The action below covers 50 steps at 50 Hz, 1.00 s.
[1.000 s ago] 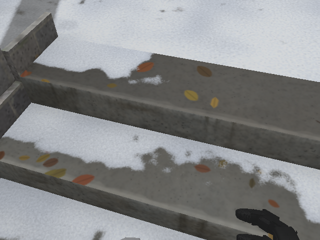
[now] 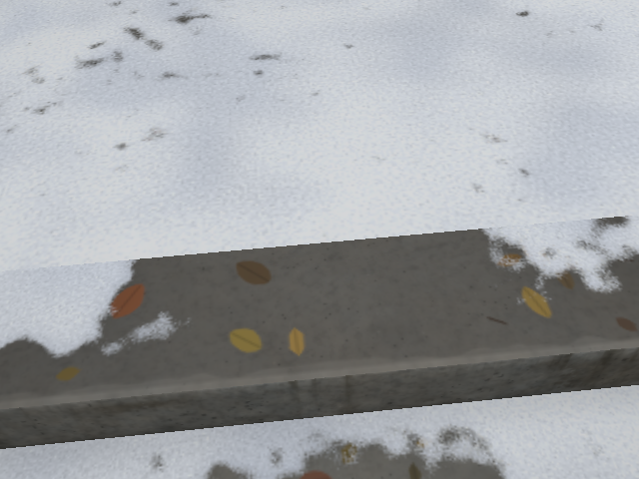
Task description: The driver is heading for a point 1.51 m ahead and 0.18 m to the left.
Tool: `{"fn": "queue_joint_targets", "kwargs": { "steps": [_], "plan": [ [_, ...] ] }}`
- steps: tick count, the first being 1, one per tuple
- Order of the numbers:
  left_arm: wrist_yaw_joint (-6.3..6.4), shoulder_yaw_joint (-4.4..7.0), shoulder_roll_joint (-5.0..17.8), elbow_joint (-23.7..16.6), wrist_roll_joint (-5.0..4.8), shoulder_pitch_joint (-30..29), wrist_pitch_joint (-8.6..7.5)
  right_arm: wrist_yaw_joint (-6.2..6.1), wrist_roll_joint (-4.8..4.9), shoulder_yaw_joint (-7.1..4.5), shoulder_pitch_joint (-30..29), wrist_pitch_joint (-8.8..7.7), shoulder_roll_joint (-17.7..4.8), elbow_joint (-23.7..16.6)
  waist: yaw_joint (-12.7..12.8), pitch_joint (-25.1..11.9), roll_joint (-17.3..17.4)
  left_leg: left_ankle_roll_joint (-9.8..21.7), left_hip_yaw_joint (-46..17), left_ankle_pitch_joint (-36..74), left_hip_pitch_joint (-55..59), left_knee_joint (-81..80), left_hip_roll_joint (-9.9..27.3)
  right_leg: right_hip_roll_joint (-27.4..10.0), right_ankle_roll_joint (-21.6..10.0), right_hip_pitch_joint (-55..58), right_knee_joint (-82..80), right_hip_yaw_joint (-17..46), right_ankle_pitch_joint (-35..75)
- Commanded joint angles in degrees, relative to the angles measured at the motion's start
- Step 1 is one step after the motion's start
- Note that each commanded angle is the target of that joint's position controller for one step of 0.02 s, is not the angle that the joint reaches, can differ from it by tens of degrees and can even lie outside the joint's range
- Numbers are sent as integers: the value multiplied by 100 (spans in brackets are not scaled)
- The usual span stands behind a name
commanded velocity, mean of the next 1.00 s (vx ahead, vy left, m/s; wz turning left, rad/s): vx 0.23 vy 0.00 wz -0.12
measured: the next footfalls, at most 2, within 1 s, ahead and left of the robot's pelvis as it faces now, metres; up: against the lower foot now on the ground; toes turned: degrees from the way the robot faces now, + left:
left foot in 0.12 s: +0.09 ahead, +0.11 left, +0.00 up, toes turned +0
right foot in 0.40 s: +0.06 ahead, -0.09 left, +0.00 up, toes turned -1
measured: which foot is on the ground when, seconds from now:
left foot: up 0.00-0.10, down 0.12-0.48, up 0.50-0.92, down 0.94-1.00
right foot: down 0.00-0.14, up 0.16-0.38, down 0.40-0.94, up 0.96-1.00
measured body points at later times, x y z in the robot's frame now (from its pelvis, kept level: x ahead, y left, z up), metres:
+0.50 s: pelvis +0.04 +0.02 +0.01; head +0.03 +0.02 +0.46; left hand +0.12 +0.25 -0.13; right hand +0.09 -0.22 -0.13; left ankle +0.05 +0.11 -0.72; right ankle +0.02 -0.09 -0.73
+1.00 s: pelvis +0.27 +0.15 +0.03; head +0.29 +0.17 +0.48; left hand +0.26 +0.39 -0.12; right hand +0.51 -0.04 -0.01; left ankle +0.37 +0.26 -0.58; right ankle +0.06 -0.07 -0.58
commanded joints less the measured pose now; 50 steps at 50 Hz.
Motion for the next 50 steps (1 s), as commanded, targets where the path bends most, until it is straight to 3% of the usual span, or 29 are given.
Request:
{"fn": "queue_joint_targets", "kwargs": {
  "steps": [1, 5, 6, 7, 8, 9, 11, 16, 18, 20, 21, 23, 25, 26, 27, 29, 32, 37, 39, 40, 42, 43, 44, 45, 46, 47, 48, 49, 50],
  "plan": [
    [16, 161, 657, -446, 48, -172, -112, -80, 47, 11, 40, -54, -167, -393, -12, -410, -881, 154, 73, -211, 113, -725, -61, -1375, -1076, 562, -859, 1565, 2072],
    [-64, 130, 626, -328, -118, -418, -80, -156, 157, 76, 688, -109, 48, -213, -316, -322, -856, 362, 399, 580, 1880, -3435, -233, -1125, -702, -24, -635, 1453, 2125],
    [-116, 80, 401, -234, -160, -324, -105, -174, 56, 78, 729, -173, -1, -195, -302, -300, -363, 349, -29, 1010, 2467, -3956, -2, -884, -449, -399, -331, 1335, 1539],
    [-175, -41, -92, -240, -136, -125, -123, -174, -70, 74, 765, -276, -343, -322, -208, -509, 973, 508, -1599, 1780, 3036, -4615, 1342, -344, -78, -1026, 713, 794, -277],
    [-180, 23, 100, -273, -264, -47, -45, -180, -25, 8, 541, -264, -574, -395, -168, -614, 1720, 1309, -2517, 2151, 2396, -4886, 2008, 48, 212, -1059, 1260, 200, -1669],
    [-185, 78, 314, -129, -195, 59, 4, -160, -12, 48, 409, -304, -356, -468, -120, -503, 1253, 1693, -2661, 1876, 2095, -4973, 2002, -162, 369, -784, 1863, 363, -1584],
    [-216, 71, 259, 80, -151, -209, 43, -163, -24, 169, 319, -360, -23, -346, -103, -151, 507, 1499, -1805, 1159, 2013, -4812, 1403, -306, 509, -827, 1850, 310, -1278],
    [-300, -15, -9, 418, -210, -285, 31, -198, -1, 62, 688, -432, -259, -62, -254, -222, 641, 1160, -1030, 1477, 2549, -4503, 847, -185, 476, -355, 67, -226, -977],
    [-234, -67, -150, 710, -171, 90, 16, -157, 57, 2, 922, -361, -314, 108, -193, -255, 732, 1100, -903, -336, 2020, -4672, 684, -44, 328, 548, -792, -565, -324],
    [-212, 26, 101, 791, -67, 469, -26, -59, 138, -158, 1133, -274, -557, 246, -115, 16, 796, 1148, -1247, -2273, 1180, -4980, 811, -20, 76, 973, -300, -601, -749],
    [-217, 62, 247, 795, -64, 605, -56, -7, 152, -180, 943, -224, -558, 177, -17, 285, 498, 1112, -1252, -2708, 840, -4968, 804, -106, -68, 871, -325, -527, -1081],
    [-224, 29, 163, 867, -83, 935, -127, 38, 173, -173, 419, -193, -574, 37, 223, 667, -55, 1019, -901, -2557, 143, -4274, 603, -371, -372, 903, -761, -2, -1626],
    [-169, 52, 347, 908, -112, 1275, -174, 83, 230, -57, 6, -291, -219, -156, 298, 666, -1195, 661, 88, -1052, -558, -2571, -137, -1272, -857, 1245, -2051, 1864, -2941],
    [-148, 128, 535, 913, -124, 1270, -194, 113, 120, -40, 183, -351, -99, -116, 193, 604, -1569, 656, 215, -330, -416, -1650, -226, -1936, -1276, 1062, -2714, 2992, -3463],
    [-123, 162, 607, 906, -99, 1113, -225, 146, 48, -86, 271, -401, -272, -49, 143, 697, -1257, 664, 11, -319, -607, -831, -60, -2156, -1555, 875, -2981, 3376, -3273],
    [-152, 180, 628, 946, -47, 971, -393, 251, -30, -108, 356, -480, -259, -24, -16, 538, -588, 589, -119, -483, -725, 243, -40, -2025, -1574, 849, -2851, 2936, -2356],
    [-168, 147, 493, 1143, 11, 1011, -594, 311, -25, -65, 256, -529, -143, -85, -37, 346, -699, 589, -38, -364, -1403, 1472, 34, -1665, -1412, 1418, -2502, 2139, -1150],
    [-54, 174, 487, 1648, 150, 2406, -806, 110, -38, 195, -1873, -484, 219, -1181, 794, 375, -900, 739, -788, -2454, -5636, 5487, 202, -2479, -1648, 3652, -2124, 2571, 267],
    [-56, 179, 599, 1807, 151, 2535, -943, -26, -34, 348, -2597, -488, 372, -1724, 770, 589, -732, 1000, -1166, -3215, -6949, 6215, 426, -2798, -1255, 3992, -2300, 2325, -44],
    [-83, 147, 558, 1882, 96, 2316, -953, -39, -13, 430, -2963, -497, 445, -1997, 647, 756, -648, 1054, -1007, -3317, -6783, 5829, 533, -2681, -950, 3468, -2729, 1902, -465],
    [6, 88, 498, 2004, -226, 1826, -784, 136, -10, 620, -3129, -375, 573, -2502, 227, 980, -628, 1182, -691, -2483, -4537, 3594, 873, -2103, -455, 1322, -4049, 995, -747],
    [-66, 25, 587, 1763, -397, 835, -683, 316, 118, 623, -2060, -249, 488, -2184, -447, 652, -248, 1215, 295, -940, -1222, 1752, 719, -1654, -531, -715, -4930, 17, -736],
    [-152, 32, 792, 1447, -517, 334, -698, 337, 230, 442, -789, -261, 273, -1647, -650, 98, -457, 1147, 899, -272, 1754, 1710, 144, -1392, -757, -2108, -4581, -260, 1536],
    [-269, 157, 1424, 1382, -510, 146, -796, 234, 215, 152, 787, -227, -70, -964, -1359, -864, -481, 1080, 1098, 135, 3266, 1648, -273, -1343, -689, -1592, -2973, -717, 5487],
    [-399, 365, 1973, 1355, -471, -42, -865, 110, 150, -139, 2507, -116, -548, -493, -2240, -1907, -765, 1000, 868, 13, 4021, 1099, -491, -1365, -402, -723, -1054, -442, 7496],
    [-560, 423, 1856, 1391, -518, -111, -924, 54, -33, -323, 2907, -139, -1058, -293, -2428, -2142, -228, 981, 28, -219, 4013, -507, -405, -1023, -116, -474, 1267, 21, 6061],
    [-760, 223, 562, 945, -406, -66, -966, -55, -168, -414, 2504, -202, -1834, -135, -1608, -2025, 2360, 1009, -3598, -412, 3615, -3310, 1333, 560, 292, -1693, 3979, 862, 35],
    [-738, 150, -107, 990, -130, 668, -929, -107, 23, -396, 1655, -162, -1635, -300, -1007, -2093, 2169, 834, -5487, -1023, 2829, -4640, 1797, 722, 191, -2075, 6360, 2152, 105],
    [-700, 130, -208, 780, 43, 787, -884, -5, 70, -304, 704, -230, -1338, -315, -229, -1487, 1680, 836, -5387, -2420, 2014, -4700, 1709, 410, 132, -2474, 7093, 1737, 647]
  ]
}}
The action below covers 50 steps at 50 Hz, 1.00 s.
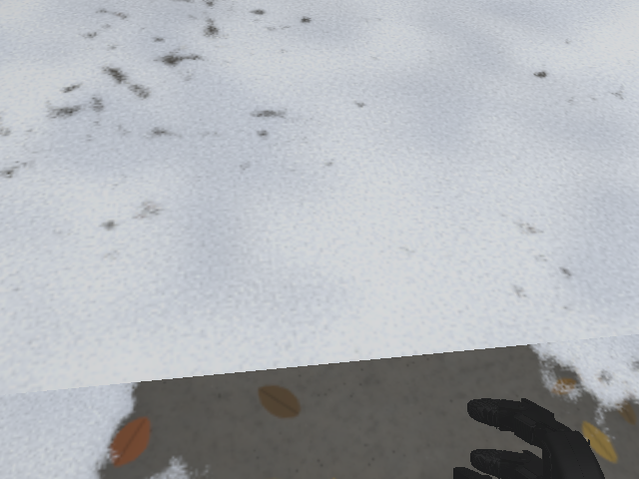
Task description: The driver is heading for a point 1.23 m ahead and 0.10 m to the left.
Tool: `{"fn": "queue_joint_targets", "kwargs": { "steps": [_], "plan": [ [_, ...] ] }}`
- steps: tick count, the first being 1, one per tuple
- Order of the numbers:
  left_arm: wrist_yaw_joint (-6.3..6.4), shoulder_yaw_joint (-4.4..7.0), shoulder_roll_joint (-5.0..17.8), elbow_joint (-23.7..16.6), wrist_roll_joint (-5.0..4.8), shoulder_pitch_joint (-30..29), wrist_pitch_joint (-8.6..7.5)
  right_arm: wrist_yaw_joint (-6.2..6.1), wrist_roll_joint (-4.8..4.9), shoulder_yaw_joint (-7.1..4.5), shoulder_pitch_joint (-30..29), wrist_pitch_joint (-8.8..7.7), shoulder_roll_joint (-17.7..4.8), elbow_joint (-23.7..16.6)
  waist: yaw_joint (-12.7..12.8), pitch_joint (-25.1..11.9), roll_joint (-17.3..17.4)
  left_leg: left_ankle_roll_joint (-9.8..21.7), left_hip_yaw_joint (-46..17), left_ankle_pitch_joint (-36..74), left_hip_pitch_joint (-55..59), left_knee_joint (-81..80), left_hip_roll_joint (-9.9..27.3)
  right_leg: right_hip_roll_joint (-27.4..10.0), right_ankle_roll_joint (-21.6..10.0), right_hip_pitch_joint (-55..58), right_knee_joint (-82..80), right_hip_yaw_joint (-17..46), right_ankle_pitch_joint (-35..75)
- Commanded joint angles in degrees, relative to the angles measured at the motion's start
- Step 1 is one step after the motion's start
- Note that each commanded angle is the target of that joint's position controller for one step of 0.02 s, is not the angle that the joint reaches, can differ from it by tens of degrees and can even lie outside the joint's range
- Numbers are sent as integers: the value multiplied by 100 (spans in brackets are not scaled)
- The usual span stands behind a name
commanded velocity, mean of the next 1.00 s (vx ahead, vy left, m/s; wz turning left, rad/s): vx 0.49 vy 0.00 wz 0.00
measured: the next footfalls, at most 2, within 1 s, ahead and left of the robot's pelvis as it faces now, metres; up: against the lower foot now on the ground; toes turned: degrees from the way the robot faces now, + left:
right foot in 0.44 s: +0.46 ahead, -0.02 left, +0.15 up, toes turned -5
left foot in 0.96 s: +0.76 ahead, +0.17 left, +0.15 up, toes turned +4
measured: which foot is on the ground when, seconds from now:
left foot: down 0.00-0.46, up 0.48-0.94, down 0.96-1.00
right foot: up 0.00-0.42, down 0.44-0.96, up 0.98-1.00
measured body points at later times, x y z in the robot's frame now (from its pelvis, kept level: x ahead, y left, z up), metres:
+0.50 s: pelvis +0.31 +0.03 +0.17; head +0.35 +0.06 +0.62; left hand +0.56 +0.20 +0.08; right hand +0.25 -0.19 +0.04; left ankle +0.12 +0.13 -0.50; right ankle +0.42 -0.01 -0.46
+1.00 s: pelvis +0.63 +0.09 +0.26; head +0.66 +0.09 +0.71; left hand +0.61 +0.35 +0.13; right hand +0.83 -0.13 +0.18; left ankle +0.72 +0.17 -0.46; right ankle +0.44 -0.01 -0.41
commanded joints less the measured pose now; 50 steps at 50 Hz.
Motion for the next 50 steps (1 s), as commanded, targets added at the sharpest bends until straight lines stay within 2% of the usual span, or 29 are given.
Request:
{"fn": "queue_joint_targets", "kwargs": {
  "steps": [1, 3, 4, 6, 8, 12, 14, 17, 18, 19, 21, 22, 23, 24, 25, 26, 27, 29, 30, 32, 35, 39, 42, 44, 46, 47, 48, 49, 50],
  "plan": [
    [-63, -25, -304, -1172, 404, -99, -178, 49, 80, -649, 955, -83, -1355, 611, 195, -424, 1399, 486, -4781, -2070, 3108, -5820, 1278, 524, -225, -3516, 4376, -197, 986],
    [58, -227, -675, -1396, 466, -460, -30, 175, 76, -442, 868, -240, -426, 1228, 435, 52, 1392, 612, -3148, -1266, 2228, -5181, 956, 286, -457, -3957, 5186, -517, 1475],
    [76, -305, -743, -1531, 391, -699, 79, 204, 44, -376, 1085, -326, -192, 1548, 425, 171, 1279, 666, -2656, -693, 2071, -5233, 907, 249, -549, -4244, 5544, -590, 1260],
    [171, -453, -924, -1857, 263, -1300, 237, 259, 12, -395, 1690, -467, -204, 2060, 324, 449, 800, 684, -1958, 616, 2319, -5418, 826, 246, -614, -5029, 5739, -478, 797],
    [175, -482, -764, -2082, 180, -1880, 333, 211, 7, -372, 1815, -546, -308, 2131, 230, 734, 446, 699, -1347, 1211, 2337, -5811, 726, 249, -493, -5258, 4784, -704, 595],
    [394, -623, -1031, -2560, 167, -2958, 369, 171, -25, -396, 2629, -763, -786, 2435, -15, 717, 460, 859, -1065, 1917, 3684, -6536, 966, 282, -719, -6803, 6163, -1178, -537],
    [336, -731, -1011, -2910, 154, -3634, 338, 101, 50, -344, 3065, -634, -617, 2642, -124, 877, 76, 639, -655, 1568, 3828, -7001, 645, -35, -794, -6643, 4623, -1577, -744],
    [92, -821, -942, -3007, 79, -3715, 458, -147, 204, -342, 3658, -464, -631, 2681, -446, 377, 363, 966, -255, 3370, 4210, -8065, 500, -241, -808, -4610, 2079, -2440, -654],
    [42, -790, -997, -2827, 34, -3515, 464, -169, 237, -307, 3445, -474, -681, 2465, -386, -33, 179, 1017, 17, 5503, 4167, -7840, 498, 56, -896, -3261, 1222, -2798, -806],
    [53, -758, -1020, -2698, -28, -3340, 482, -199, 218, -369, 3606, -507, -1028, 2373, -314, -475, 288, 972, 23, 8339, 4450, -7279, 722, 493, -870, -2393, 971, -3072, -973],
    [137, -519, -512, -2294, -68, -1996, 537, -201, 77, -569, 3289, -536, -1748, 2108, 431, -1285, 1225, 935, -3, 11353, 5768, -5431, 1110, 866, -964, -1704, 216, -2770, -1574],
    [180, -375, -61, -2097, 3, -1144, 544, -29, 145, -679, 2822, -593, -1945, 1907, 845, -1763, 1508, 778, 141, 11245, 5816, -4064, 1113, 775, -1158, -775, -582, -2236, -1299],
    [218, -150, 476, -1863, 161, -522, 451, 92, 324, -628, 2940, -721, -1570, 1678, 903, -2329, 1076, 659, 0, 9632, 4302, -2226, 668, -196, -1542, 662, -1356, -128, -2562],
    [250, 81, 1093, -1653, 181, -185, 440, 359, 289, -656, 2711, -819, -1136, 1321, 848, -2395, -699, 380, -355, 3397, 2294, 454, -989, -1420, -2346, 1370, -3802, 3556, -3191],
    [239, 96, 831, -1690, 101, -991, 443, 379, -8, -717, 2639, -850, -909, 1228, 478, -2120, -355, 331, -1358, 2184, 1346, 2655, -1019, -1585, -2259, 1042, -4673, 4652, -3039],
    [224, 42, 512, -1560, -12, -1610, 340, 319, -11, -673, 2302, -814, -706, 855, 46, -1241, 171, 338, -1207, 2351, 772, 3379, -734, -1634, -2129, 238, -4526, 3757, -2784],
    [230, -16, 205, -1230, -19, -1576, 209, 194, -81, -593, 1752, -762, -548, 597, -30, -374, 867, 442, -987, 2239, 306, 3489, -530, -1531, -1883, -358, -4223, 2789, -2130],
    [273, -239, -593, -611, 220, -1231, 33, 63, -50, -355, 1593, -533, -74, 387, -501, 207, 1155, 565, -1154, 2008, 86, 3490, -405, -1167, -1426, -1204, -3918, 1161, -107],
    [251, -250, -588, -378, 236, -1022, -37, 47, -30, -260, 1765, -386, 48, 364, -668, 291, 933, 589, -1216, 1818, -76, 3198, -379, -966, -1224, -1241, -3961, 523, 108],
    [213, -180, -233, -352, 154, -1172, -148, 110, -52, -253, 1854, -183, -239, 387, -865, 507, 605, 456, -1141, 1724, 245, 1479, -240, -670, -1102, -1601, -4484, -370, 35],
    [228, -119, 270, -355, 41, -901, -315, 188, -139, -392, 1186, -176, -818, 316, -607, 415, 283, 238, -341, 2775, 583, -624, 93, -480, -1102, -1004, -5168, -945, 1722],
    [257, -7, 668, -422, -7, -263, -315, 349, 60, -253, 232, -217, -512, 200, -60, 150, -19, 151, 263, 2987, 1571, -3153, 56, -435, -945, 177, -5598, -1155, 2277],
    [266, 6, 671, -390, 64, 66, -166, 323, 40, -322, -324, -191, -702, 87, 225, 365, -165, 209, 358, 2802, 1345, -4117, -47, -717, -933, 1429, -5459, -1102, 2336],
    [286, -29, 682, -354, 69, 174, -127, 265, -21, -400, -190, -232, -869, 86, 138, 274, -336, 359, 469, 2513, 1816, -4472, -291, -894, -822, 1852, -4951, -1194, 3777],
    [329, 29, 917, -352, 65, 110, -71, 178, -96, -518, 637, -275, -1079, 315, -277, -108, -421, 563, 544, 2048, 2838, -4860, -656, -907, -666, 1981, -3836, -1321, 5161],
    [352, 25, 914, -412, 37, 9, -30, 121, -164, -602, 1573, -330, -1215, 611, -695, -539, -251, 717, 397, 2234, 4090, -5028, -606, -762, -568, 1429, -2799, -1479, 4777],
    [367, -38, 704, -647, 54, -76, -12, 61, -298, -716, 2601, -390, -1602, 783, -1081, -1239, 192, 965, -695, 1731, 5617, -4854, 447, -569, -522, 187, -1269, -1566, 2868],
    [298, -182, 56, -943, -142, 455, -9, 60, -379, -821, 2623, -436, -2163, 765, -691, -1780, 1856, 1784, -3574, 1551, 7146, -5409, 2112, 505, -241, -2107, 830, -1684, -1252],
    [318, -73, 498, -893, -9, 188, 2, 93, -132, -804, 2391, -357, -1887, 699, -736, -1744, 1255, 1830, -4303, 1467, 6756, -6013, 1975, 415, -295, -2623, 1510, -960, -1325]
  ]
}}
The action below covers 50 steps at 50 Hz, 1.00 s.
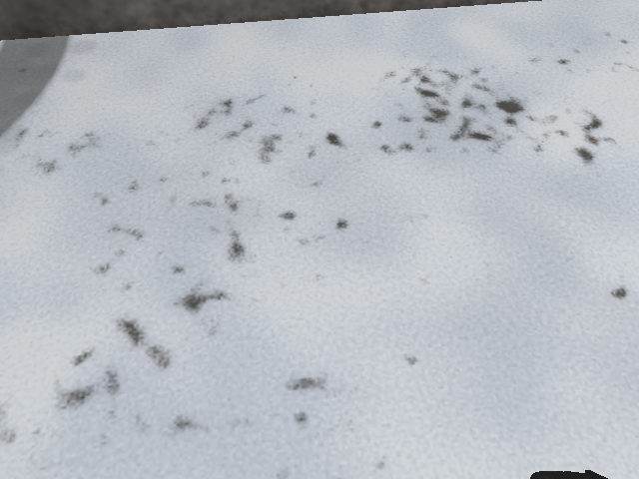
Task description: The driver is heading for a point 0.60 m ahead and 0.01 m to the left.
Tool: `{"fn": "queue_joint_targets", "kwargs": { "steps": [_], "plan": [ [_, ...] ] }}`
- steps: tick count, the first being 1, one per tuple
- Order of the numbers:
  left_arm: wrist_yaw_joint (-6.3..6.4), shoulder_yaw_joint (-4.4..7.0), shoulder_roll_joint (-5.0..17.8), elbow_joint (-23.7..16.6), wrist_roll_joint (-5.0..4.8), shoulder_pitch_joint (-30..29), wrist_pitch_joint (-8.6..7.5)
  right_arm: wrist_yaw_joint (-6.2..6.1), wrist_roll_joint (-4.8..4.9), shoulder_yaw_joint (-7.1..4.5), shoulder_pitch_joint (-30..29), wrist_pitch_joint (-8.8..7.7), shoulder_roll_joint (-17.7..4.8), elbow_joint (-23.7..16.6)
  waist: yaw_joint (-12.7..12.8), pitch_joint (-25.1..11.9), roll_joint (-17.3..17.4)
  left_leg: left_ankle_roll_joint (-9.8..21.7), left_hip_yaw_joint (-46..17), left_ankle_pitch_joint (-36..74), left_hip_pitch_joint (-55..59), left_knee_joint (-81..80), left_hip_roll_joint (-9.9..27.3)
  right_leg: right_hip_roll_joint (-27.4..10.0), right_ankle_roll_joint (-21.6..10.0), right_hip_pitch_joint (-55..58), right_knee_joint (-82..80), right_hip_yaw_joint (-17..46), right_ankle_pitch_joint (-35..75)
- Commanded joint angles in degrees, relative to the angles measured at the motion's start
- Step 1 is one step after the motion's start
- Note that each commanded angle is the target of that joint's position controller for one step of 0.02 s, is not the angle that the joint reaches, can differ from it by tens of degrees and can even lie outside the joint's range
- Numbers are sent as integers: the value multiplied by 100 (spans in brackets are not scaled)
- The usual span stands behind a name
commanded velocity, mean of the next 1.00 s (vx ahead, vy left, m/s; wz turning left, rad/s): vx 0.41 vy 0.00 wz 0.00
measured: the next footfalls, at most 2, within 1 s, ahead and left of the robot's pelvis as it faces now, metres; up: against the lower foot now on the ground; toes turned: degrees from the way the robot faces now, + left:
right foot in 0.48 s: +0.45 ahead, -0.10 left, +0.00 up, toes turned -4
left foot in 0.96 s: +0.66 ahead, +0.08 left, +0.00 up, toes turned +2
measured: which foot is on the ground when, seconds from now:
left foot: down 0.00-0.50, up 0.52-0.94, down 0.96-1.00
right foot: up 0.00-0.46, down 0.48-0.96, up 0.98-1.00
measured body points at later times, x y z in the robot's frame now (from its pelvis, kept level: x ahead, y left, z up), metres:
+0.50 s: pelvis +0.29 -0.02 +0.00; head +0.32 -0.03 +0.44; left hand +0.51 +0.20 -0.09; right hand +0.25 -0.27 -0.14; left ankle +0.10 +0.08 -0.70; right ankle +0.41 -0.09 -0.72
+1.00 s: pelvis +0.52 -0.01 +0.01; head +0.55 +0.00 +0.45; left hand +0.52 +0.24 -0.14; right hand +0.65 -0.24 -0.11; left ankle +0.62 +0.07 -0.72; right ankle +0.41 -0.09 -0.71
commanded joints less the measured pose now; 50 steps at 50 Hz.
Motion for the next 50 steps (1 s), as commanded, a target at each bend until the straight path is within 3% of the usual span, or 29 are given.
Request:
{"fn": "queue_joint_targets", "kwargs": {
  "steps": [1, 2, 4, 7, 10, 13, 18, 21, 22, 23, 24, 25, 26, 27, 28, 29, 31, 33, 36, 39, 43, 45, 47, 48, 49, 50],
  "plan": [
    [-18, 127, 605, -811, 21, -358, -99, -59, 131, -356, 1378, -39, -924, -9, -652, -1038, 359, 1217, -3532, -439, 3575, -1674, 2158, -97, -124, -3457, 3031, 592, 619],
    [-53, 91, 527, -894, 24, -633, -117, -26, 159, -273, 1204, -75, -668, 30, -549, -674, 23, 1019, -2836, 160, 2884, -1795, 1905, -247, -116, -3267, 2732, 573, 944],
    [-139, 53, 368, -899, 149, -505, 45, -41, 205, -183, 1158, -163, -475, 163, -211, -407, 136, 688, -1970, 761, 2109, -2045, 1451, -461, -14, -2815, 2237, 516, 1038],
    [-240, 27, 274, -932, 246, -572, 228, -53, 265, -167, 1489, -281, -549, 379, -119, -147, 337, 652, -1515, 1182, 1872, -2361, 1256, -523, 126, -2964, 1871, 325, 1195],
    [-273, -17, 236, -1159, 254, -1272, 271, -44, 276, -173, 1802, -255, -633, 558, -223, 220, 340, 612, -1150, 1459, 1918, -2575, 1099, -700, 228, -3442, 1033, 157, 1854],
    [-301, -101, 114, -1274, 186, -1866, 251, 0, 281, -183, 1951, -230, -711, 652, -399, 300, 410, 476, -756, 1919, 1884, -2583, 895, -616, 199, -3054, -231, -76, 2530],
    [-272, -105, 218, -1551, 130, -2666, 208, -65, 257, -206, 2411, -180, -869, 918, -650, 447, 298, 425, -794, 2318, 2844, -2396, 1213, -465, -32, -3053, -1188, -231, 2651],
    [-214, -58, 297, -1526, 155, -2402, 175, -125, 221, -219, 2289, -131, -977, 992, -446, 290, 354, 328, -660, 3874, 3206, -1748, 1298, -139, -308, -2377, -1530, -390, 2026],
    [-173, -7, 390, -1397, 180, -1947, 159, -140, 208, -239, 2227, -112, -1052, 1018, -238, 62, 411, 262, -595, 4608, 3233, -1193, 1266, 58, -422, -1803, -1643, -453, 1796],
    [-118, 70, 506, -1117, 233, -1051, 114, -149, 210, -238, 2132, -73, -1074, 1028, 172, -396, 277, 159, -410, 4709, 2987, -163, 1079, 194, -577, -733, -1949, -472, 1901],
    [-47, 182, 848, -866, 363, 3, 63, -156, 228, -191, 2104, -67, -950, 903, 549, -1100, -1, 78, -283, 3285, 1963, 1320, 881, -538, -847, 827, -1894, 313, 1599],
    [-12, 332, 1514, -886, 471, 395, 43, -102, 410, -65, 2661, -68, -351, 662, 305, -1931, -1253, -166, -66, -316, 26, 3596, -77, -2356, -1552, 2454, -2250, 3094, 1082],
    [-41, 315, 1317, -917, 186, 170, 150, -87, 260, -179, 2578, -59, -759, 744, 307, -2051, -1109, -153, -762, -2016, -812, 4397, -372, -2527, -1782, 2379, -3174, 4585, 930],
    [-37, 237, 1036, -926, 106, -427, 185, -75, 206, -213, 2012, -39, -821, 595, 30, -947, -593, -136, -902, -1458, -1221, 4472, 35, -2249, -1553, 1530, -3227, 3467, 645],
    [-63, 142, 690, -909, 82, -724, 152, -36, 180, -170, 1677, -55, -745, 538, -65, -383, -219, -131, -858, -1070, -1108, 4087, 242, -1996, -1366, 687, -3402, 2673, 1063],
    [-79, 93, 548, -841, 78, -837, 109, -11, 168, -152, 1652, -19, -637, 552, -271, -134, -223, -158, -829, -882, -815, 3681, 431, -1679, -1111, 150, -3587, 2072, 1459],
    [-76, 43, 410, -703, 63, -842, 25, 61, 70, -120, 1897, 144, -526, 674, -511, -34, -426, -286, -764, -727, -277, 3305, 564, -1319, -900, -480, -3842, 1368, 1982],
    [-85, 50, 479, -564, 56, -659, -62, 102, 72, -115, 1777, 218, -487, 668, -570, 81, -369, -391, -647, -543, -398, 3095, 579, -1240, -969, -545, -3963, 1057, 2903],
    [-95, 49, 589, -405, 58, -454, -85, 59, 98, -86, 1324, 241, -423, 600, -566, 206, -320, -560, -467, -61, -595, 2344, 605, -1078, -926, -420, -3753, 402, 5157],
    [-96, 18, 602, -284, 41, -312, -42, 27, 164, 3, 810, 229, -277, 541, -397, 105, -511, -562, -269, 530, -246, 1243, 465, -851, -729, -281, -3541, -36, 5840],
    [-34, -16, 578, -51, 46, -14, 42, -58, 167, 23, 423, 194, -319, 521, -173, 37, -529, -434, -226, 807, 38, 430, 273, -993, -689, 272, -3185, 42, 5762],
    [13, -9, 615, 17, 69, -77, 78, -106, 137, -5, 557, 148, -399, 585, -241, 55, -552, -299, -294, 496, 295, 136, 202, -1135, -666, 414, -2843, 190, 5712],
    [61, -2, 634, 66, 27, -233, 102, -160, 87, -45, 1216, 40, -463, 868, -552, -68, -304, -126, -316, 993, 1136, -837, 75, -966, -462, 417, -2045, 200, 5394],
    [77, -12, 599, 50, 26, -74, 82, -194, 46, -108, 1618, -60, -743, 1011, -592, -410, 112, -39, -720, 2940, 1990, -876, 545, -668, -271, 111, -1365, 88, 4482],
    [100, -119, 163, 68, -83, 677, 84, -202, 9, -187, 1989, -80, -1108, 1058, -362, -1172, 1015, 622, -1805, 5572, 3349, -335, 1862, -223, -91, -772, -151, -143, 1690],
    [101, -91, 219, 279, -142, 841, 225, -187, 209, -154, 2051, -5, -901, 1077, -541, -1699, 1303, 1419, -2738, 5952, 3443, -625, 2455, 338, -7, -1172, 816, 11, -903]
  ]
}}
